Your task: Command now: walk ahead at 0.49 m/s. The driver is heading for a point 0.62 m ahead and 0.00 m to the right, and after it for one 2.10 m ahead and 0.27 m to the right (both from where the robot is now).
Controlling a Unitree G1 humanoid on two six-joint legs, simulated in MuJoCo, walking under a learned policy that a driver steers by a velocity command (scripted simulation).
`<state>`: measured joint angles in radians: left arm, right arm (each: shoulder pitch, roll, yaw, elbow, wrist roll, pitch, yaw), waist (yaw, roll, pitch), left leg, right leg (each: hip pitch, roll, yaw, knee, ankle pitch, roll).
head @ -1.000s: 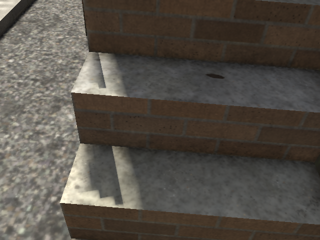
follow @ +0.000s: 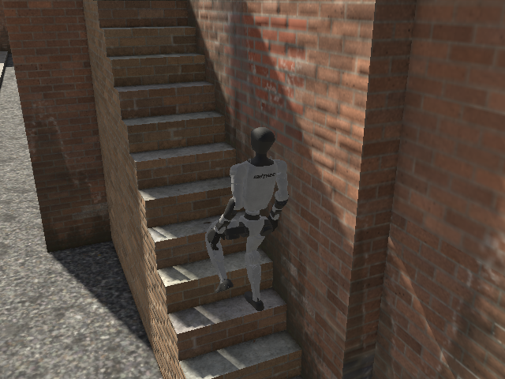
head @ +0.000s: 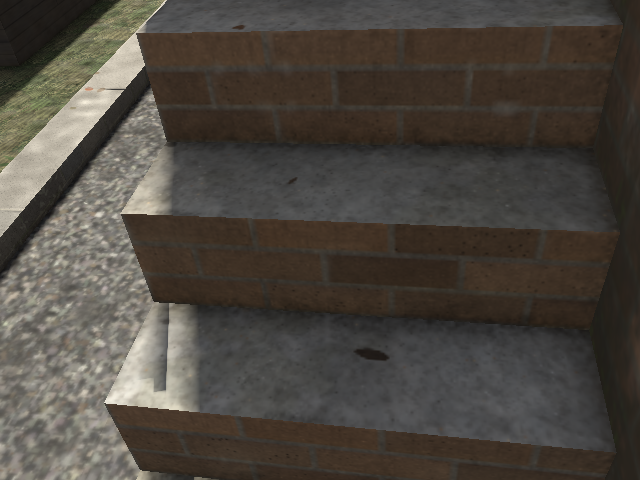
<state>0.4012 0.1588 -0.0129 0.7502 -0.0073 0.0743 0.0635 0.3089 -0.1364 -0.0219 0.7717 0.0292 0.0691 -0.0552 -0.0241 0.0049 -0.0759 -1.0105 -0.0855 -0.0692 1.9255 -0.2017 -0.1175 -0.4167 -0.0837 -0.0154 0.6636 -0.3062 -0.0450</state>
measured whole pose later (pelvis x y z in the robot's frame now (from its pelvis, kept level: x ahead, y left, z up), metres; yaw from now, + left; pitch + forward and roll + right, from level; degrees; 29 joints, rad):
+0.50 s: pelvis -0.07 +0.14 -0.21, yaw +1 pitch -2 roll -7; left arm -0.02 0.18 0.05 0.53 -0.09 -0.01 0.02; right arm 0.49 -0.14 0.06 0.76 -0.03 0.01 0.02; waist -0.03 -0.05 0.02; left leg -0.21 0.17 0.04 0.67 -0.49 -0.03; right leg -1.06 -0.07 0.04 2.21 -0.65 0.06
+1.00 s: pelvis +0.02 +0.12 -0.13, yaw -2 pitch -2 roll -5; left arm 0.14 0.17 -0.03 0.75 0.04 0.01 0.00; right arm 0.35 -0.21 0.00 0.93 0.05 -0.03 0.00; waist 0.04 0.06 -0.03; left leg -0.04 0.16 0.06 0.52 0.12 0.09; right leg -0.71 0.09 -0.11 1.35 -0.63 -0.07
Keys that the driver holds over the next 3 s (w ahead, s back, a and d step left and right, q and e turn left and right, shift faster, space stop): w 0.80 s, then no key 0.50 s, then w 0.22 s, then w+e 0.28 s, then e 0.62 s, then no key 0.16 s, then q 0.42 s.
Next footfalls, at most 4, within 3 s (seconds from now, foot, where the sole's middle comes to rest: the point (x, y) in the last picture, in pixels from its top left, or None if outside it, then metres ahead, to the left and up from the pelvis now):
0.44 left None -0.08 0.25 -0.98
0.94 right None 0.12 0.01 -0.77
1.62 left None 0.17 0.30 -0.77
2.04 right None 0.35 -0.01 -0.55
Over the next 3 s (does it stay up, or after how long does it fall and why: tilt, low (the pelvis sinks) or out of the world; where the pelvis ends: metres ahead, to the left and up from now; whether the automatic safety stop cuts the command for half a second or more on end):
stays up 0.44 0.08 0.26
